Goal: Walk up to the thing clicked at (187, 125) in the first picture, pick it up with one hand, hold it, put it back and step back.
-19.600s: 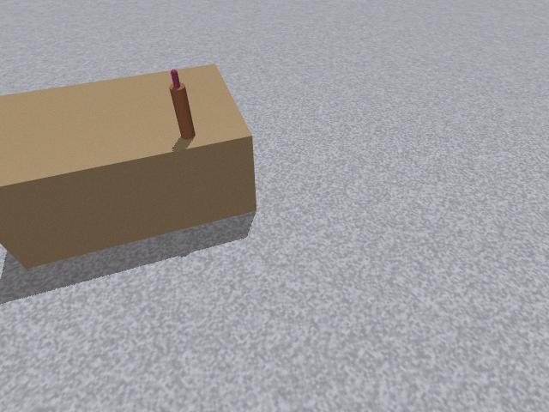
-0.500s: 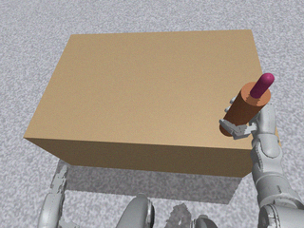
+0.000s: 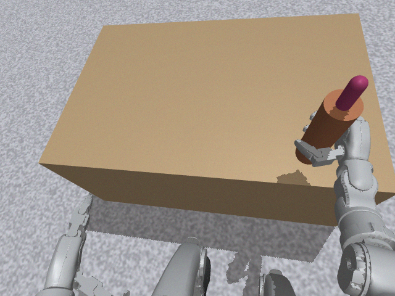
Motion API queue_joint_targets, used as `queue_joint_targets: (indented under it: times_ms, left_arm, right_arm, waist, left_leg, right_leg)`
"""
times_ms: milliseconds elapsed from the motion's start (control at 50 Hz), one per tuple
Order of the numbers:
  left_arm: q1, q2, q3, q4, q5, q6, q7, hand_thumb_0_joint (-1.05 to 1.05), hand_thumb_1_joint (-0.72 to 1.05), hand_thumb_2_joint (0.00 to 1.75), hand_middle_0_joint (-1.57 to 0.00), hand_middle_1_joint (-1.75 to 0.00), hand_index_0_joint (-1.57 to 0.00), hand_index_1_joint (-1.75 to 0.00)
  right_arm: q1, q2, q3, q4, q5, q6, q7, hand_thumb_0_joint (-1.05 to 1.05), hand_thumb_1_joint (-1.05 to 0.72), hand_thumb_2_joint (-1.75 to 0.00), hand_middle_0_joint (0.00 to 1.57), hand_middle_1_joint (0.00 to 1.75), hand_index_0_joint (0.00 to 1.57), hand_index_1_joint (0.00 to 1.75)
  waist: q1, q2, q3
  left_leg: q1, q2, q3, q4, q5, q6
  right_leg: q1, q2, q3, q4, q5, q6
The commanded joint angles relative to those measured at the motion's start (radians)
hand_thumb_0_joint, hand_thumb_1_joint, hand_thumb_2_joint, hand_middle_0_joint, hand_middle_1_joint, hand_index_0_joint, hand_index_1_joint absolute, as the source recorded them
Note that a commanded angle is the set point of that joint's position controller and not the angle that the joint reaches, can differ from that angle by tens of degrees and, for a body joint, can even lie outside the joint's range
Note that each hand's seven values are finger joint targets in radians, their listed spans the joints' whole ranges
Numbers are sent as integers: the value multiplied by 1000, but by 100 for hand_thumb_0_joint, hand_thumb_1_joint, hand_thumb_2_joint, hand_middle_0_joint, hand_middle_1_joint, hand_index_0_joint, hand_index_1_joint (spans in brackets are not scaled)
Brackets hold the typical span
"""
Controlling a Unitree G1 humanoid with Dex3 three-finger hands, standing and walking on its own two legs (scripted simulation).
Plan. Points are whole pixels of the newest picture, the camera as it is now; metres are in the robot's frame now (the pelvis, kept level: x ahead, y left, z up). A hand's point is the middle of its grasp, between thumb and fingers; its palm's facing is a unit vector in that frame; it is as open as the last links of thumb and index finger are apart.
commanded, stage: crouch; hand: right
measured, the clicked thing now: (327, 126) +0.46 -0.14 +0.04
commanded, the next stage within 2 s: lower in 0.14 s
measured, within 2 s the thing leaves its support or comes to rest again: rests again in 1.60 s
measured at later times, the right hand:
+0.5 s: hand (310, 143) +0.47 -0.14 -0.05, palm faces +0.03 +1.00 +0.01, open 8.5 cm
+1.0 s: hand (305, 151) +0.48 -0.14 -0.10, palm faces +0.02 +1.00 -0.01, open 8.5 cm
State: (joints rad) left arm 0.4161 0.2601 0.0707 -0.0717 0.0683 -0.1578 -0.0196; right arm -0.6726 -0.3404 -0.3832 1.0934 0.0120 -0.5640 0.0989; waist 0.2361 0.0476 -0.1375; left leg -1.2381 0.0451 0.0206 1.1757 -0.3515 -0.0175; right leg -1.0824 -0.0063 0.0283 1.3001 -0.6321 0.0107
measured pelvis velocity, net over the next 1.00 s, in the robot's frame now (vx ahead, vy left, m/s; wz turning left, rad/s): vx -0.02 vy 0.00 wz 0.00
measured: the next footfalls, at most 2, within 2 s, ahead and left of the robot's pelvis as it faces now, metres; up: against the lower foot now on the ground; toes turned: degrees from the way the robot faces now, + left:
none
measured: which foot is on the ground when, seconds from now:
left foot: down 0.00-1.00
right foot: down 0.00-1.00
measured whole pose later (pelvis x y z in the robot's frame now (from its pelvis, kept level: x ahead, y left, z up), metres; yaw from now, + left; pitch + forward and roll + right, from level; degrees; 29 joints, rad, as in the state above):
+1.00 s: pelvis -0.02 +0.00 -0.07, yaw +0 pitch +30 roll +2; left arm 0.48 0.30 0.10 -0.33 0.08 -0.20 -0.05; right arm -0.75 -0.43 -0.46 1.15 -0.05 -0.60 0.07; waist 0.34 0.04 -0.15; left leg -1.55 0.05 0.03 1.42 -0.39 -0.02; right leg -1.40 0.00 0.05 1.58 -0.71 0.01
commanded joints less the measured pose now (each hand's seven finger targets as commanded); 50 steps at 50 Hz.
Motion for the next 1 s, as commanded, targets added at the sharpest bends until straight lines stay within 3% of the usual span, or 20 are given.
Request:
queue_joint_targets:
  times_ms: [0,40,100,140,240,260,280,300,320,400,460,480,580,620,720,740,760,860,900,980]
  left_arm:
    - [102,188,147,-207,1,-42,11,0,-53,4,-5,-5,-6,-4]
    - [130,156,130,-162,-6,-39,7,0,-53,4,-5,-5,-6,-4]
    - [74,175,130,-251,-6,-46,8,0,-53,4,-5,-5,-6,-4]
    - [68,150,97,-285,-8,-50,8,0,-53,4,-5,-5,-6,-4]
    - [74,190,131,-310,-9,-51,22,0,-55,5,-5,-4,-5,-4]
    - [115,170,112,-265,-10,-47,20,0,-54,4,-5,-4,-5,-4]
    - [128,146,89,-232,-10,-43,15,0,-54,4,-5,-4,-5,-4]
    - [100,148,95,-261,-12,-49,14,0,-54,4,-5,-4,-5,-4]
    - [97,145,84,-263,-9,-53,14,0,-54,3,-5,-4,-5,-4]
    - [93,149,86,-322,2,-67,12,0,-54,3,-5,-4,-6,-4]
    - [97,184,124,-375,5,-78,13,0,-54,4,-5,-4,-5,-4]
    - [115,183,132,-369,0,-77,13,0,-54,4,-5,-5,-5,-4]
    - [142,165,119,-382,3,-90,6,0,-55,5,-5,-4,-5,-4]
    - [135,163,115,-366,7,-91,5,0,-55,5,-5,-4,-5,-5]
    - [120,208,173,-368,13,-90,6,0,-55,5,-5,-4,-5,-5]
    - [122,194,158,-364,9,-90,1,0,-56,5,-5,-4,-5,-5]
    - [123,190,155,-373,7,-89,-1,0,-55,5,-5,-4,-5,-5]
    - [130,195,157,-431,7,-88,-8,0,-55,5,-5,-4,-5,-5]
    - [141,214,178,-439,2,-87,-8,0,-56,5,-5,-4,-4,-5]
    - [155,206,184,-422,1,-86,-14,0,-55,4,-5,-4,-5,-4]
  right_arm:
    - [-423,-207,-56,-270,23,-102,-2,0,-39,-128,130,139,133,139]
    - [-407,-168,-41,-225,30,-94,2,0,-39,-130,132,141,135,141]
    - [-457,-228,-74,-277,25,-100,5,0,-38,-131,133,143,136,143]
    - [-454,-174,-36,-245,25,-98,17,0,-38,-129,132,140,134,141]
    - [-465,-285,-90,-267,9,-87,21,0,-37,-126,126,135,129,135]
    - [-446,-236,-64,-183,11,-77,28,0,-36,-125,126,135,129,135]
    - [-412,-205,-58,-138,18,-73,28,0,-35,-126,126,136,129,136]
    - [-428,-200,-61,-149,24,-79,30,0,-37,-127,128,137,130,137]
    - [-424,-223,-87,-127,23,-80,24,0,-36,-126,126,136,129,136]
    - [-471,-270,-93,-163,4,-111,20,0,-37,-124,124,134,127,134]
    - [-483,-306,-124,-204,0,-126,13,0,-39,-125,125,134,128,134]
    - [-466,-261,-99,-167,1,-120,17,0,-38,-124,124,133,127,133]
    - [-490,-278,-96,-245,-7,-133,12,0,-39,-125,126,134,128,134]
    - [-499,-249,-68,-235,-14,-134,11,0,-39,-125,126,134,128,134]
    - [-502,-279,-96,-223,-25,-133,-18,0,-39,-130,129,140,132,140]
    - [-481,-222,-70,-175,-24,-128,-16,0,-40,-130,130,140,133,140]
    - [-499,-270,-99,-210,-24,-134,-24,0,-39,-130,129,140,132,140]
    - [-469,-223,-58,-169,-43,-135,-19,0,-38,-133,132,143,135,143]
    - [-471,-269,-87,-176,-47,-136,-21,0,-38,-133,133,143,136,144]
    - [-492,-247,-95,-152,-37,-132,-27,0,-42,-138,137,149,140,149]
  waist:
    - [7,-236,-561]
    - [19,-194,-484]
    - [18,-156,-555]
    - [30,-137,-569]
    - [7,-200,-635]
    - [34,-172,-563]
    - [15,-164,-499]
    - [31,-169,-495]
    - [14,-160,-498]
    - [34,-182,-534]
    - [43,-183,-610]
    - [64,-175,-590]
    - [64,-269,-649]
    - [63,-290,-624]
    - [67,-316,-621]
    - [90,-282,-586]
    - [75,-284,-585]
    - [90,-300,-637]
    - [95,-295,-631]
    - [115,-283,-590]
  left_leg:
    - [484,-34,-8,-46,267,45]
    - [466,-33,-11,-51,234,44]
    - [500,-27,-21,-49,199,39]
    - [518,-24,-27,-46,198,36]
    - [524,-22,-39,-37,190,36]
    - [492,-24,-30,-36,182,36]
    - [452,-28,-27,-36,139,38]
    - [437,-25,-32,-29,134,42]
    - [427,-26,-36,-30,109,38]
    - [411,-23,-53,-10,73,36]
    - [466,-22,-57,9,111,34]
    - [435,-25,-46,13,118,32]
    - [381,-28,-38,63,156,42]
    - [322,-34,-19,90,146,47]
    - [265,-34,-11,112,131,49]
    - [251,-34,0,116,130,48]
    - [254,-34,-1,117,104,49]
    - [230,-37,10,155,147,52]
    - [227,-35,10,160,153,52]
    - [204,-30,3,163,136,49]
  right_leg:
    - [163,13,-13,-174,471,15]
    - [81,17,-14,-168,396,7]
    - [48,17,-8,-158,320,-3]
    - [26,19,-12,-144,301,-5]
    - [38,20,-14,-134,298,-3]
    - [5,21,-12,-128,290,-5]
    - [-41,23,-10,-133,253,-7]
    - [-58,21,-7,-124,245,-8]
    - [-73,20,-8,-117,222,-11]
    - [-97,15,-13,-77,184,-16]
    - [-114,20,-14,-54,207,-16]
    - [-98,22,-10,-51,217,-16]
    - [-73,20,-7,-24,260,-6]
    - [-68,19,1,-23,275,1]
    - [-53,15,11,-4,297,7]
    - [-68,17,16,-1,299,6]
    - [-96,17,18,-5,267,4]
    - [-57,15,25,21,354,12]
    - [-65,14,29,29,367,12]
    - [-110,20,21,46,313,7]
